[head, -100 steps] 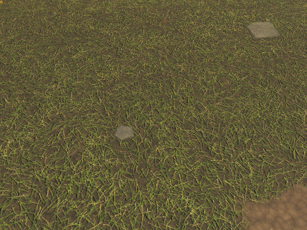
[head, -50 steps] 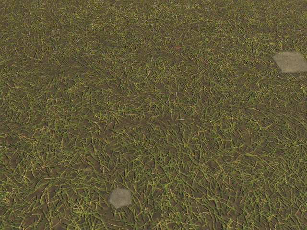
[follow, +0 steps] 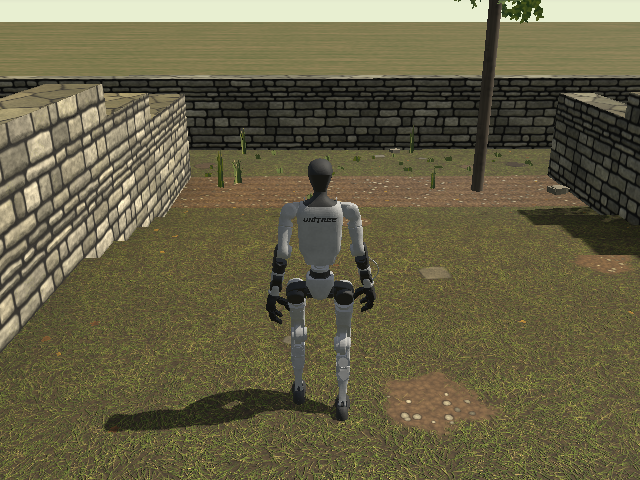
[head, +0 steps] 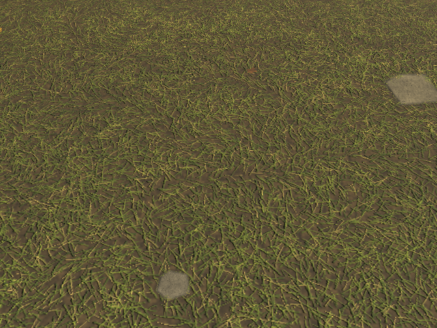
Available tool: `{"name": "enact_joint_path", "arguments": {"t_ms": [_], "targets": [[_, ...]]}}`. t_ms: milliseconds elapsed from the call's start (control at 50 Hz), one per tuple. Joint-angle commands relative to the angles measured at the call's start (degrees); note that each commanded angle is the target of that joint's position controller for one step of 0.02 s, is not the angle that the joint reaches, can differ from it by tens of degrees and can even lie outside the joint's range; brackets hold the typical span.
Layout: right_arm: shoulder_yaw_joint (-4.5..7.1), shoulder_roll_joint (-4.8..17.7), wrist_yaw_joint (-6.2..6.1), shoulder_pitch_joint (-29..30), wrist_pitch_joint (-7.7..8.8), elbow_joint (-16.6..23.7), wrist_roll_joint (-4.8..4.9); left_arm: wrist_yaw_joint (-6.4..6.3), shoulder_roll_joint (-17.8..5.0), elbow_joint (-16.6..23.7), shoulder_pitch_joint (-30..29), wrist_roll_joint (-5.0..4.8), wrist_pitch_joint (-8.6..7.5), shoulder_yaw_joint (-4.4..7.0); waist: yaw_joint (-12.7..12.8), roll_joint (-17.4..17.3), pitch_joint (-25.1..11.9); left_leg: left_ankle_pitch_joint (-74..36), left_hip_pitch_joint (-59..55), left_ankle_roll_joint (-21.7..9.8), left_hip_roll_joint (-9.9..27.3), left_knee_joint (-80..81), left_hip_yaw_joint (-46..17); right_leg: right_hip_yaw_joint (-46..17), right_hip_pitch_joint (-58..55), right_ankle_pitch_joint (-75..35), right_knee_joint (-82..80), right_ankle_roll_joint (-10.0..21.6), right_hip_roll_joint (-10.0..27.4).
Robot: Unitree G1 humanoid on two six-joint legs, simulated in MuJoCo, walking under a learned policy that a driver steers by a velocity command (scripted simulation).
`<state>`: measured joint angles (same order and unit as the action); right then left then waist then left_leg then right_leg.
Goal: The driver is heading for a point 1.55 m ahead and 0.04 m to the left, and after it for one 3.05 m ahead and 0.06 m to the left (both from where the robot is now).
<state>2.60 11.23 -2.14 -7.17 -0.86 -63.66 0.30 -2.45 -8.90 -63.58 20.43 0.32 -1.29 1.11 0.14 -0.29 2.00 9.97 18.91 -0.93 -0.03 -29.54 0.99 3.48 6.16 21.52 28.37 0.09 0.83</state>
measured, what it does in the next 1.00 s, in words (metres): stands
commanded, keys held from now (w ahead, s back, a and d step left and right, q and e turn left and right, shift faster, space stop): no key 1.00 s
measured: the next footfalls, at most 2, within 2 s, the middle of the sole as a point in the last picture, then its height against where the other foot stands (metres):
right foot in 1.92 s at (270, 321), level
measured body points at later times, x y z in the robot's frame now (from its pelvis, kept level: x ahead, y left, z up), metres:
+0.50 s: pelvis +0.01 +0.00 +0.00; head +0.02 +0.00 +0.45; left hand -0.04 +0.22 -0.16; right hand +0.07 -0.25 -0.15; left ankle +0.06 +0.11 -0.73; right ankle -0.07 -0.11 -0.73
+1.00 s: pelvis +0.01 -0.01 +0.00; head +0.02 -0.01 +0.45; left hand -0.04 +0.21 -0.15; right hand +0.06 -0.25 -0.15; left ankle +0.06 +0.11 -0.73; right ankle -0.07 -0.11 -0.73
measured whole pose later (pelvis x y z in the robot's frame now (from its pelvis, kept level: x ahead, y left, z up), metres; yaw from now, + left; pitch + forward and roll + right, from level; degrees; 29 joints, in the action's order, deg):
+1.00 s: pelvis +0.01 -0.01 +0.00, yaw +0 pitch -1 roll +0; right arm 2.4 10.9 -2.5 -8.5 -0.9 -64.3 0.5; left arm -2.3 -8.1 -62.4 22.9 0.2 -1.5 1.2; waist 0.1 -0.2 1.9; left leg 10.6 18.5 -0.2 0.5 -29.6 0.7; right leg 3.5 5.3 21.8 27.6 0.7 0.3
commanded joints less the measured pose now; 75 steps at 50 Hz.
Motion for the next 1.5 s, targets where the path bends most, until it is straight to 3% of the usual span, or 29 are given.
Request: {"name": "enact_joint_path", "arguments": {"t_ms": [20, 1120, 1140, 1180, 1220, 1240, 1260, 1300, 1340, 1360, 1380, 1400, 1420, 1440, 1460, 1480, 1500], "targets": [[0.76, 5.6, -0.18, 0.2, 0.41, 1.8, 0.03, -0.11, -4.7, 0.3, 5.8, -0.02, -0.19, 0.75, 0.0, 0.6, 0.4, -7.9, -9.5, -2.9, 2.6, 2.9, -3.3, -2.1, 10.9, -5.4, -7.4, 1.2, 2.1], [0.59, 5.0, -0.59, -2.4, 0.29, 0.8, 0.24, 0.05, -3.6, 1.3, 9.2, -0.12, -0.39, 0.88, -0.1, 0.9, 1.2, -9.9, -9.8, -2.2, 2.6, 2.2, -2.8, -2.5, 10.4, -8.0, -8.0, 1.5, 1.9], [0.48, 4.5, -0.58, -3.3, 0.24, 0.3, 0.25, -0.01, -3.5, 0.8, 10.5, -0.23, -0.31, 0.93, 0.1, 1.4, 0.1, -3.5, -10.1, -2.1, 1.7, 1.6, -1.7, -2.5, 9.9, -1.9, -8.8, 2.0, 1.8], [0.87, 4.9, -0.47, -3.0, 0.43, 0.5, 0.75, -0.33, -6.5, 1.5, 9.9, -0.91, -0.11, 1.94, 0.5, 5.2, 3.6, 15.3, -4.0, -1.7, -2.1, -3.8, 2.5, -7.3, 11.2, 16.2, -12.1, 5.8, 4.4], [0.80, 4.5, 0.32, 2.3, 2.14, 3.3, 1.21, -0.58, -10.5, 2.7, 10.0, -1.72, -0.91, 3.28, 2.4, 10.1, 9.7, 14.9, 8.5, -2.2, -1.3, -13.5, 4.0, -20.3, 8.7, 26.1, -19.1, 11.7, 14.9], [0.61, 4.0, 0.89, 4.2, 3.24, 4.5, 1.41, -0.60, -11.3, 3.1, 9.6, -1.66, -1.63, 3.71, 2.7, 10.3, 12.1, 13.8, 13.9, -2.9, 1.4, -17.3, 2.1, -24.4, 6.8, 23.3, -20.4, 13.7, 18.9], [0.71, 4.3, 1.37, 5.4, 4.17, 5.3, 1.60, -0.46, -10.4, 3.1, 10.1, -1.26, -2.40, 3.67, 3.0, 9.5, 13.1, 16.3, 19.7, -3.4, 3.3, -20.3, 0.6, -25.4, 2.6, 17.1, -20.0, 14.5, 20.5], [0.75, 4.6, 2.26, 6.2, 5.70, 6.6, 2.17, 0.16, -9.4, 3.2, 10.2, -1.54, -3.12, 3.58, 2.7, 7.6, 12.4, 18.5, 23.7, -4.1, 5.2, -17.5, -0.2, -22.0, -4.1, 6.0, -17.2, 13.2, 19.5], [0.95, 4.1, 3.04, 3.6, 6.47, 5.9, 2.23, 0.77, -10.0, 3.9, 8.3, -1.90, -2.81, 3.65, 0.9, 6.3, 9.6, 13.7, 12.0, -3.9, 2.7, -8.7, 3.9, -15.1, -0.3, 1.0, -14.7, 10.7, 15.4], [1.35, 3.8, 3.28, -2.3, 6.50, 3.6, 2.26, 1.04, -10.7, 4.5, 6.2, -1.94, -2.57, 3.69, -2.1, 6.2, 7.2, 6.9, -0.6, -3.6, -0.4, -4.5, 7.1, -11.3, 6.3, -3.7, -11.7, 9.5, 12.9], [2.54, 5.4, 3.25, -9.7, 6.25, 0.8, 2.12, 1.22, -11.1, 4.9, 5.8, -1.61, -2.63, 3.63, -5.1, 6.1, 3.5, 3.0, -12.5, -3.4, -3.9, -3.8, 9.0, -8.6, 11.1, -14.5, -5.9, 8.4, 10.2], [3.97, 8.1, 3.06, -18.5, 6.11, -1.2, 2.10, 1.32, -10.5, 5.6, 3.4, -1.62, -2.97, 3.28, -9.7, 2.8, -0.7, 3.2, -22.7, -5.3, -0.8, -1.5, 3.3, -3.9, 16.0, -23.5, 7.2, 5.8, 6.8], [5.50, 15.4, 2.50, -26.8, 6.20, -1.5, 1.54, 1.34, -6.3, 8.5, 2.1, -1.38, -3.77, 2.09, -11.5, -13.3, -5.7, 12.0, -32.1, -13.2, 15.4, 10.6, -25.0, 2.3, 28.9, -14.0, 31.9, 0.6, -1.2], [3.86, 12.6, 2.91, -26.4, 6.94, -1.9, 0.27, 1.34, -4.1, 9.7, 1.0, -2.26, -5.09, 1.74, -9.3, -15.3, -9.2, 15.0, -32.0, -17.7, 23.1, 20.4, -45.4, -7.7, 34.8, 7.7, 46.2, 1.3, -3.8], [2.57, 10.1, 2.88, -19.5, 7.67, -0.1, 0.33, 1.76, -5.8, 10.7, -0.6, -3.91, -5.80, 2.19, -6.1, -9.9, -3.0, 18.7, -27.1, -16.3, 23.5, 19.8, -40.3, -10.6, 40.1, 5.5, 51.4, 3.5, 0.2], [1.52, 7.1, 3.13, -14.0, 7.89, 1.7, 0.41, 2.02, -7.2, 11.1, -2.1, -4.01, -6.01, 2.41, -4.1, -5.7, 0.1, 17.5, -22.4, -13.6, 20.9, 19.5, -31.2, -9.4, 40.4, -0.1, 51.0, 5.2, 3.5], [0.83, 6.2, 3.54, -10.7, 7.93, 2.6, 0.27, 1.86, -7.4, 10.8, -2.5, -3.29, -6.00, 2.86, -2.4, -2.4, 2.3, 12.6, -18.0, -11.7, 18.2, 20.5, -23.9, -8.4, 39.2, -5.3, 47.2, 5.7, 5.8]]}}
